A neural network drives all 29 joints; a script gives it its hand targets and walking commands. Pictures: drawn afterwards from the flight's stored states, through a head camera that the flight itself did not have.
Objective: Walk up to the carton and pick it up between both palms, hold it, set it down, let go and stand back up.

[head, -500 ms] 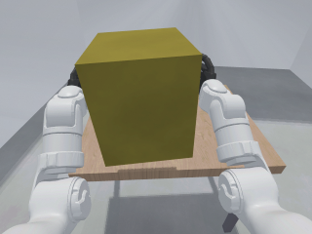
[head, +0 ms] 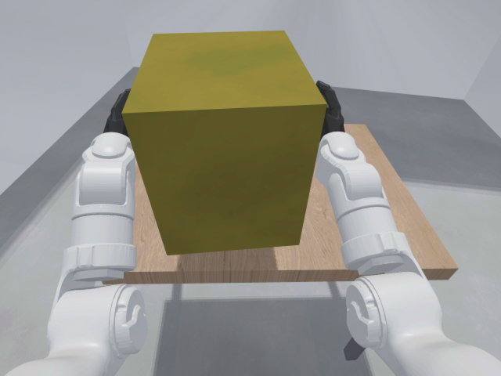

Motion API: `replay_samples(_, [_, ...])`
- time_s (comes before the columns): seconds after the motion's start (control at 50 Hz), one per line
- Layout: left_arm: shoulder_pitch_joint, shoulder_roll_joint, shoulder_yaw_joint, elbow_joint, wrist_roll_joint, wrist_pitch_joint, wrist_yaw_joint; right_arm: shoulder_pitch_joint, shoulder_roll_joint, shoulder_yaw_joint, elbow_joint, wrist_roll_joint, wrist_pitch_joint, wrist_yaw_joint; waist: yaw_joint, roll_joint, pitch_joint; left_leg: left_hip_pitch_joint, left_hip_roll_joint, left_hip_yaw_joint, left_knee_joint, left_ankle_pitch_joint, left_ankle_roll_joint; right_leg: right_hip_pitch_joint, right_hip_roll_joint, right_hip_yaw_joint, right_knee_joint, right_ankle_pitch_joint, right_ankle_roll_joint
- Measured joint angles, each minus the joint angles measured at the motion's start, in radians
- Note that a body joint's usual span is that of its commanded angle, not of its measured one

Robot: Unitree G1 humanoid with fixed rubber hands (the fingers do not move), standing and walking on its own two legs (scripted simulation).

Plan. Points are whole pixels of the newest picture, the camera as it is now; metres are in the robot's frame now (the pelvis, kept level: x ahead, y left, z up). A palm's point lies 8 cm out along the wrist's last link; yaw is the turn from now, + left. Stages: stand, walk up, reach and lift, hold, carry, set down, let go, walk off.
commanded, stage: set down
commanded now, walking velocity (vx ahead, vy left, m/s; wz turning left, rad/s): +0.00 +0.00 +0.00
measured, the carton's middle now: (226, 140) +0.44 +0.01 +0.20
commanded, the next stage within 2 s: none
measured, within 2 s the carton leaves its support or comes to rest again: neither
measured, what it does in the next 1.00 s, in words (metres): stands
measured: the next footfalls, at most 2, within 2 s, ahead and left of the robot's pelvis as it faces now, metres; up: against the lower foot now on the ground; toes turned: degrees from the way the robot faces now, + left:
none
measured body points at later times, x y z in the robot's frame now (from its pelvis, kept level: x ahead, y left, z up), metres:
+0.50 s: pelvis +0.00 +0.01 +0.00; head -0.02 +0.03 +0.45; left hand +0.41 +0.16 +0.18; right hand +0.40 -0.15 +0.18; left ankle -0.01 +0.11 -0.75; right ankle +0.05 -0.08 -0.75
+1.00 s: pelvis +0.03 +0.01 +0.00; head +0.05 +0.01 +0.45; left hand +0.45 +0.14 +0.11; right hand +0.44 -0.17 +0.13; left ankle -0.01 +0.11 -0.75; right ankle +0.05 -0.08 -0.75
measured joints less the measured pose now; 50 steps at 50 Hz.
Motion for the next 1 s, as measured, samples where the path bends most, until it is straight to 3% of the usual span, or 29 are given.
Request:
replay_samples(0.14, [0.016, -0.024, 0.0, -0.02, 0.004, -0.033, 0.011, 0.106, 0.024, 0.0, 0.003, -0.005, -0.149, -0.002, 0.0, -0.032, 0.077, 0.01, 0.0, 0.0, -0.001, -0.001, 0.0, 0.014, 0.0, 0.0, -0.007, 0.001, 0.0])
replay_samples(0.26, [0.074, -0.071, 0.0, -0.085, 0.004, -0.077, 0.045, 0.157, 0.025, 0.0, 0.004, 0.009, -0.245, 0.015, 0.0, -0.006, 0.087, 0.011, 0.001, 0.0, 0.032, -0.017, 0.0, 0.032, 0.0, 0.0, -0.01, -0.003, 0.003])
replay_samples(0.4, [0.078, -0.073, 0.0, -0.082, 0.003, -0.089, 0.048, 0.153, 0.022, 0.0, 0.004, 0.004, -0.249, 0.02, 0.0, 0.031, 0.087, 0.027, 0.002, 0.0, 0.044, -0.032, 0.0, 0.054, 0.0, -0.001, -0.012, 0.0, 0.01])
replay_samples(0.52, [0.078, -0.073, 0.0, 0.033, 0.003, -0.11, 0.047, 0.152, 0.022, -0.029, 0.047, -0.082, -0.227, 0.046, 0.0, 0.001, 0.088, 0.032, 0.002, 0.0, 0.035, -0.023, 0.004, 0.055, 0.0, -0.002, -0.012, 0.004, 0.01])
replay_samples(0.64, [0.078, -0.08, 0.0, 0.116, 0.004, -0.152, 0.055, 0.136, 0.021, -0.072, 0.085, -0.126, -0.266, 0.079, 0.0, -0.018, 0.112, 0.036, 0.002, -0.002, 0.024, -0.016, 0.004, 0.054, 0.0, -0.005, -0.012, 0.002, 0.01])
replay_samples(0.76, [0.078, -0.084, 0.0, 0.118, 0.004, -0.249, 0.085, 0.099, 0.021, -0.109, 0.12, -0.142, -0.362, 0.109, 0.0, 0.03, 0.097, 0.037, 0.002, -0.002, 0.021, -0.027, 0.004, 0.054, 0.0, -0.004, -0.012, -0.011, 0.01])
replay_samples(0.86, [0.077, -0.084, 0.0, 0.175, 0.003, -0.263, 0.095, 0.081, 0.022, -0.138, 0.168, -0.176, -0.354, 0.129, 0.0, 0.063, 0.084, 0.044, 0.001, -0.002, 0.005, -0.034, 0.004, 0.054, 0.0, -0.004, -0.012, -0.025, 0.01])
replay_samples(1.0, [0.077, -0.088, 0.002, 0.248, 0.004, -0.27, 0.085, 0.128, 0.024, -0.139, 0.173, -0.184, -0.341, 0.122, 0.0, 0.025, 0.135, 0.053, 0.0, -0.002, -0.022, -0.028, 0.004, 0.051, 0.0, -0.005, -0.012, -0.036, 0.012])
